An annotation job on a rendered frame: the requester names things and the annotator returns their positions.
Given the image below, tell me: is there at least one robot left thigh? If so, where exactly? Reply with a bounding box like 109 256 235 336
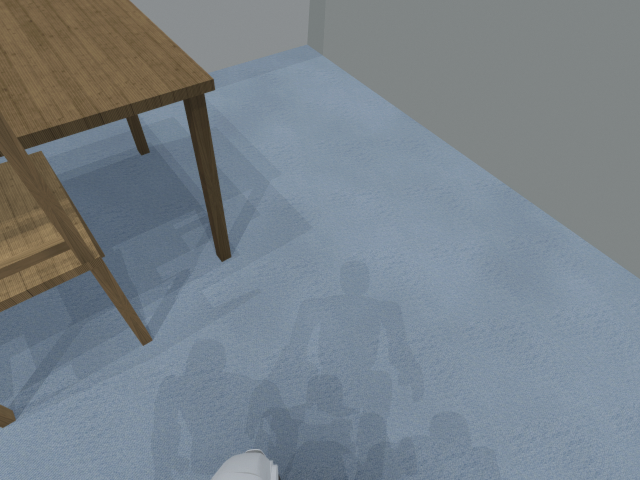
211 453 278 480

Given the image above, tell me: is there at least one chair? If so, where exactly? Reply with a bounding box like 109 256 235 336
0 112 153 428

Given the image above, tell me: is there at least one table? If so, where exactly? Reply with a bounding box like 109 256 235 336
0 0 231 262

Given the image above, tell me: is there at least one left robot shin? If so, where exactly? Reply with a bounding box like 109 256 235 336
245 449 267 458

